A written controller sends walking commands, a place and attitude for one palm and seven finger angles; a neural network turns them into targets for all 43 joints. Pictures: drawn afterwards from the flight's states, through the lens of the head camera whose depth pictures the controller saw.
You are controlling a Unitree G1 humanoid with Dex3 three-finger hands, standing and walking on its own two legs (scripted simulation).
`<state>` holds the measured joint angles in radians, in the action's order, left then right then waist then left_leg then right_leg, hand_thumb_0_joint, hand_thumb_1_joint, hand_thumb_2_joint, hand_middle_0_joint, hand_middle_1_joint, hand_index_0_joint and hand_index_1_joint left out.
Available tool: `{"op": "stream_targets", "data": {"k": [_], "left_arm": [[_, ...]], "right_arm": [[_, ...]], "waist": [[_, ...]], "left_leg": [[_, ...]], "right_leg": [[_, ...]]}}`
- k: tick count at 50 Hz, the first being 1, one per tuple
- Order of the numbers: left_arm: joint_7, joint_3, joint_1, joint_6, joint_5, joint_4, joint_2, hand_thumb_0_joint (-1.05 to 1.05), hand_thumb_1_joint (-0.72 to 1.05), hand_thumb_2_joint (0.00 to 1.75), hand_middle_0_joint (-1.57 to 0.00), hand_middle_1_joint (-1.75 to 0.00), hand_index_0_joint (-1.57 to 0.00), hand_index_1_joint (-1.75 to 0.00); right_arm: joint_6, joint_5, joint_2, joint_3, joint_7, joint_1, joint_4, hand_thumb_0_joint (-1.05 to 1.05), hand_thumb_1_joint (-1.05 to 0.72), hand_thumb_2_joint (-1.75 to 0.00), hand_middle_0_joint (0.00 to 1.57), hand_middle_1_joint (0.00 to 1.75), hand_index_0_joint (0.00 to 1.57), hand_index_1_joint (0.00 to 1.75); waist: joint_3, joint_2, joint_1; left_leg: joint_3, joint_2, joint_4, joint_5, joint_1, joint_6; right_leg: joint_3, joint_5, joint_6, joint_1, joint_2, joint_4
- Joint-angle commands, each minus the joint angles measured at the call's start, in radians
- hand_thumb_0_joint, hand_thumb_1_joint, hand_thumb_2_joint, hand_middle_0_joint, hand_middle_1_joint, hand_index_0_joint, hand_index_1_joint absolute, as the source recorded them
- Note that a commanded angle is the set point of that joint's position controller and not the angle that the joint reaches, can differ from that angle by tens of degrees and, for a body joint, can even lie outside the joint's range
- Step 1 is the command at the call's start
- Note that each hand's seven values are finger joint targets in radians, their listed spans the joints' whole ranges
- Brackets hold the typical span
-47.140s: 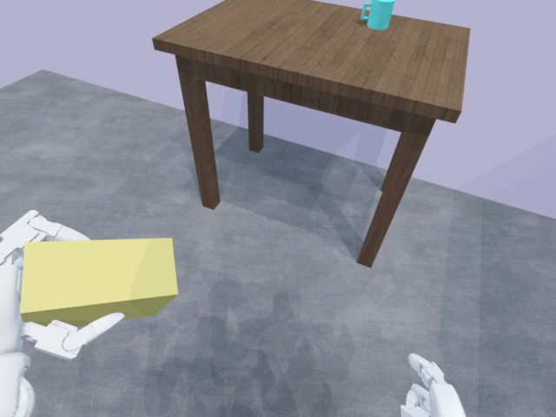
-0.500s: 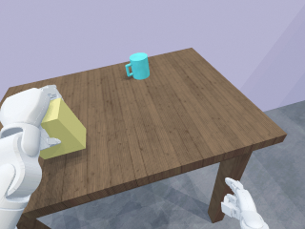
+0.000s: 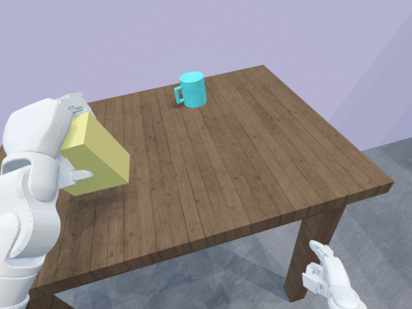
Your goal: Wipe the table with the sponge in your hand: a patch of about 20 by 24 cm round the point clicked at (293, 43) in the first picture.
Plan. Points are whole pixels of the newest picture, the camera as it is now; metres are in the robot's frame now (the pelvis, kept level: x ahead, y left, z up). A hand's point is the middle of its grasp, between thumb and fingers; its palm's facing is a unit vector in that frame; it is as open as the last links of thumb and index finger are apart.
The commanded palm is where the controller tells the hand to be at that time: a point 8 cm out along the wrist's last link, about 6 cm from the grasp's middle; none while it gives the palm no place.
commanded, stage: lift the sponge slowly off the table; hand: left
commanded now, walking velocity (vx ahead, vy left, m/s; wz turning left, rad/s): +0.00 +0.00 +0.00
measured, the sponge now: (89, 164) +0.28 +0.26 +0.19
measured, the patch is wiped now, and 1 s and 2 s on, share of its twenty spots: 0.95 0.95 0.95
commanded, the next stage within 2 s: bring the sponge back beside the body in 0.08 s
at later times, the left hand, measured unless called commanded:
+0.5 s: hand (65, 157) +0.25 +0.26 +0.24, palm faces +0.33 -0.14 -0.93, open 10.3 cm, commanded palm +0.19 +0.27 +0.30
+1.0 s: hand (51, 174) +0.22 +0.27 +0.23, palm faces +0.32 -0.12 -0.94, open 10.3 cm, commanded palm +0.16 +0.27 +0.29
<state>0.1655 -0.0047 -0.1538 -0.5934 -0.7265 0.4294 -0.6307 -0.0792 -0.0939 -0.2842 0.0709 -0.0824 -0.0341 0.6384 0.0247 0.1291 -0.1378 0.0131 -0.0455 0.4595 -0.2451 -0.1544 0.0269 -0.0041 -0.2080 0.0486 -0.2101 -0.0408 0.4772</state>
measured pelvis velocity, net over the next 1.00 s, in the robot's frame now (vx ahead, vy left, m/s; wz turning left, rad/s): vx -0.01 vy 0.00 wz -0.01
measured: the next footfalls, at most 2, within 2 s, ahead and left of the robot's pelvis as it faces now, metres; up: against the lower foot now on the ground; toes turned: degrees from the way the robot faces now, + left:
none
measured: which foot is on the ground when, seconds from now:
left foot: down 0.00-1.00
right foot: down 0.00-1.00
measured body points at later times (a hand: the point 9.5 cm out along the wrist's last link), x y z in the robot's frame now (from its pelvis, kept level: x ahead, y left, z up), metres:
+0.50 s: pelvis +0.00 +0.00 +0.00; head -0.03 -0.06 +0.44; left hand +0.22 +0.27 +0.29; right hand +0.25 -0.20 -0.08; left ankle +0.00 +0.10 -0.74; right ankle +0.03 -0.09 -0.74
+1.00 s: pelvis -0.01 +0.00 +0.00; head -0.04 -0.06 +0.44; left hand +0.20 +0.28 +0.28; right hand +0.25 -0.20 -0.07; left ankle +0.00 +0.10 -0.74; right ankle +0.03 -0.09 -0.74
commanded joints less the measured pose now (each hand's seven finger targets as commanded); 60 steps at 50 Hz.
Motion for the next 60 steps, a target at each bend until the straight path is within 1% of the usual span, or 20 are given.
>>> {"op": "stream_targets", "data": {"k": [1, 3, 14, 17, 18, 22, 23, 26, 28, 32, 33, 36, 38, 41, 43, 51, 53, 56, 58, 60], "left_arm": [[-0.055, -0.178, -0.303, 0.006, -0.035, 0.126, -0.265, 0.00, 0.10, 1.30, -1.20, -1.60, -1.20, -1.60], [-0.059, -0.220, -0.305, -0.004, -0.041, 0.149, -0.311, 0.00, 0.10, 1.30, -1.20, -1.60, -1.20, -1.60], [-0.051, -0.174, -0.223, -0.018, -0.011, 0.227, -0.237, 0.00, 0.10, 1.30, -1.20, -1.60, -1.20, -1.60], [-0.058, -0.188, -0.226, -0.012, -0.020, 0.204, -0.262, 0.00, 0.10, 1.30, -1.20, -1.60, -1.20, -1.60], [-0.064, -0.209, -0.244, -0.017, -0.032, 0.231, -0.293, 0.00, 0.10, 1.30, -1.20, -1.60, -1.20, -1.60], [-0.070, -0.218, -0.219, -0.009, -0.034, 0.211, -0.302, 0.00, 0.10, 1.30, -1.20, -1.60, -1.20, -1.60], [-0.072, -0.236, -0.234, -0.014, -0.042, 0.233, -0.326, 0.00, 0.10, 1.30, -1.20, -1.60, -1.20, -1.60], [-0.064, -0.189, -0.186, -0.010, -0.028, 0.175, -0.261, 0.00, 0.10, 1.30, -1.20, -1.60, -1.20, -1.60], [-0.059, -0.196, -0.179, -0.011, -0.025, 0.212, -0.268, 0.00, 0.10, 1.30, -1.20, -1.60, -1.20, -1.60], [-0.050, -0.193, -0.117, 0.002, -0.015, 0.203, -0.252, 0.00, 0.10, 1.30, -1.20, -1.60, -1.20, -1.60], [-0.054, -0.211, -0.122, -0.001, -0.023, 0.242, -0.271, 0.00, 0.10, 1.30, -1.20, -1.60, -1.20, -1.60], [-0.056, -0.217, -0.066, 0.010, -0.017, 0.251, -0.266, 0.00, 0.10, 1.30, -1.20, -1.60, -1.20, -1.60], [-0.063, -0.253, -0.076, 0.009, -0.026, 0.308, -0.308, 0.00, 0.10, 1.30, -1.20, -1.60, -1.20, -1.60], [-0.068, -0.245, -0.047, 0.017, -0.021, 0.242, -0.290, 0.00, 0.10, 1.30, -1.20, -1.60, -1.20, -1.60], [-0.073, -0.263, -0.083, 0.020, -0.029, 0.278, -0.317, 0.00, 0.10, 1.30, -1.20, -1.60, -1.20, -1.60], [-0.067, -0.217, 0.039, 0.037, 0.001, 0.261, -0.236, 0.00, 0.10, 1.30, -1.20, -1.60, -1.20, -1.60], [-0.072, -0.247, 0.038, 0.039, -0.008, 0.318, -0.270, 0.00, 0.10, 1.30, -1.20, -1.60, -1.20, -1.60], [-0.078, -0.247, 0.083, 0.050, -0.005, 0.316, -0.256, 0.00, 0.10, 1.30, -1.20, -1.60, -1.20, -1.60], [-0.086, -0.276, 0.054, 0.053, -0.012, 0.369, -0.294, 0.00, 0.10, 1.30, -1.20, -1.60, -1.20, -1.60], [-0.092, -0.267, 0.065, 0.058, -0.012, 0.332, -0.277, 0.00, 0.10, 1.30, -1.20, -1.60, -1.20, -1.60]], "right_arm": [[0.070, 0.003, -0.073, -0.014, 0.007, 0.282, -0.243, 0.00, -0.90, -0.90, 0.20, 0.30, 0.20, 0.30], [0.069, -0.003, -0.073, -0.014, 0.011, 0.311, -0.243, 0.00, -0.90, -0.90, 0.20, 0.30, 0.20, 0.30], [0.056, -0.004, -0.067, -0.011, 0.019, 0.299, -0.273, 0.00, -0.90, -0.90, 0.20, 0.30, 0.20, 0.30], [0.052, -0.004, -0.071, -0.014, 0.014, 0.285, -0.257, 0.00, -0.90, -0.90, 0.20, 0.30, 0.20, 0.30], [0.063, -0.005, -0.070, -0.011, 0.012, 0.317, -0.260, 0.00, -0.90, -0.90, 0.20, 0.30, 0.20, 0.30], [0.052, 0.002, -0.071, -0.015, 0.011, 0.287, -0.253, 0.00, -0.90, -0.90, 0.20, 0.30, 0.20, 0.30], [0.061, -0.003, -0.072, -0.014, 0.012, 0.318, -0.255, 0.00, -0.90, -0.90, 0.20, 0.30, 0.20, 0.30], [0.054, 0.002, -0.070, -0.012, 0.012, 0.291, -0.248, 0.00, -0.90, -0.90, 0.20, 0.30, 0.20, 0.30], [0.067, -0.007, -0.064, -0.009, 0.013, 0.324, -0.259, 0.00, -0.90, -0.90, 0.20, 0.30, 0.20, 0.30], [0.057, -0.002, -0.070, -0.012, 0.012, 0.293, -0.254, 0.00, -0.90, -0.90, 0.20, 0.30, 0.20, 0.30], [0.070, -0.006, -0.065, -0.010, 0.013, 0.323, -0.264, 0.00, -0.90, -0.90, 0.20, 0.30, 0.20, 0.30], [0.063, 0.008, -0.069, -0.013, 0.014, 0.292, -0.261, 0.00, -0.90, -0.90, 0.20, 0.30, 0.20, 0.30], [0.073, 0.002, -0.067, -0.013, 0.016, 0.319, -0.267, 0.00, -0.90, -0.90, 0.20, 0.30, 0.20, 0.30], [0.062, 0.012, -0.072, -0.015, 0.011, 0.281, -0.254, 0.00, -0.90, -0.90, 0.20, 0.30, 0.20, 0.30], [0.072, 0.001, -0.068, -0.017, 0.009, 0.310, -0.257, 0.00, -0.90, -0.90, 0.20, 0.30, 0.20, 0.30], [0.073, 0.010, -0.067, -0.017, 0.008, 0.286, -0.258, 0.00, -0.90, -0.90, 0.20, 0.30, 0.20, 0.30], [0.086, 0.003, -0.063, -0.017, 0.009, 0.314, -0.263, 0.00, -0.90, -0.90, 0.20, 0.30, 0.20, 0.30], [0.076, 0.015, -0.067, -0.018, 0.010, 0.283, -0.259, 0.00, -0.90, -0.90, 0.20, 0.30, 0.20, 0.30], [0.087, 0.007, -0.063, -0.017, 0.010, 0.310, -0.263, 0.00, -0.90, -0.90, 0.20, 0.30, 0.20, 0.30], [0.083, 0.012, -0.062, -0.019, 0.009, 0.273, -0.256, 0.00, -0.90, -0.90, 0.20, 0.30, 0.20, 0.30]], "waist": [[0.203, -0.091, -0.017], [0.215, -0.077, -0.020], [0.223, -0.086, -0.018], [0.196, -0.094, -0.014], [0.206, -0.069, -0.013], [0.208, -0.062, -0.022], [0.215, -0.041, -0.016], [0.177, -0.068, -0.013], [0.172, -0.053, -0.012], [0.170, -0.085, -0.015], [0.183, -0.079, -0.014], [0.194, -0.073, -0.022], [0.197, -0.058, -0.021], [0.155, -0.084, -0.020], [0.143, -0.058, -0.013], [0.145, -0.065, -0.021], [0.157, -0.067, -0.018], [0.150, -0.057, -0.025], [0.142, -0.033, -0.022], [0.125, -0.049, -0.024]], "left_leg": [[0.063, 0.031, -0.061, 0.177, -0.021, 0.001], [0.072, 0.033, -0.061, 0.177, -0.018, -0.004], [0.059, 0.034, -0.049, 0.176, -0.016, 0.005], [0.061, 0.032, -0.055, 0.155, -0.016, 0.004], [0.068, 0.033, -0.053, 0.146, -0.008, 0.003], [0.060, 0.026, -0.045, 0.166, -0.014, 0.002], [0.068, 0.028, -0.045, 0.160, -0.007, -0.001], [0.059, 0.029, -0.046, 0.156, -0.021, 0.001], [0.066, 0.032, -0.049, 0.137, -0.014, 0.000], [0.058, 0.031, -0.045, 0.140, -0.022, 0.005], [0.068, 0.033, -0.048, 0.134, -0.016, 0.004], [0.058, 0.028, -0.035, 0.175, -0.022, 0.006], [0.069, 0.030, -0.036, 0.164, -0.011, 0.004], [0.056, 0.029, -0.031, 0.153, -0.027, 0.004], [0.066, 0.031, -0.033, 0.120, -0.015, 0.001], [0.059, 0.031, -0.040, 0.124, -0.020, 0.004], [0.072, 0.035, -0.044, 0.110, -0.010, 0.002], [0.063, 0.031, -0.045, 0.138, -0.019, 0.005], [0.076, 0.036, -0.056, 0.110, -0.010, 0.003], [0.070, 0.036, -0.059, 0.109, -0.018, 0.002]], "right_leg": [[-0.103, 0.069, 0.032, 0.121, 0.045, -0.080], [-0.153, 0.064, 0.042, 0.122, 0.037, -0.080], [-0.115, 0.059, 0.028, 0.129, 0.047, -0.076], [-0.114, 0.029, 0.027, 0.107, 0.043, -0.087], [-0.164, 0.007, 0.037, 0.103, 0.035, -0.093], [-0.140, 0.033, 0.033, 0.121, 0.047, -0.086], [-0.182, 0.016, 0.042, 0.115, 0.036, -0.090], [-0.131, 0.021, 0.030, 0.107, 0.046, -0.096], [-0.169, -0.013, 0.033, 0.088, 0.038, -0.105], [-0.124, 0.009, 0.020, 0.096, 0.047, -0.097], [-0.167, -0.013, 0.030, 0.095, 0.037, -0.100], [-0.125, 0.053, 0.026, 0.122, 0.047, -0.082], [-0.176, 0.021, 0.034, 0.107, 0.036, -0.089], [-0.137, 0.009, 0.026, 0.095, 0.044, -0.097], [-0.192, -0.054, 0.033, 0.065, 0.035, -0.115], [-0.118, -0.016, 0.021, 0.089, 0.044, -0.102], [-0.170, -0.051, 0.028, 0.082, 0.032, -0.107], [-0.115, 0.002, 0.024, 0.099, 0.036, -0.094], [-0.157, -0.040, 0.031, 0.080, 0.021, -0.101], [-0.123, -0.044, 0.025, 0.076, 0.030, -0.100]]}}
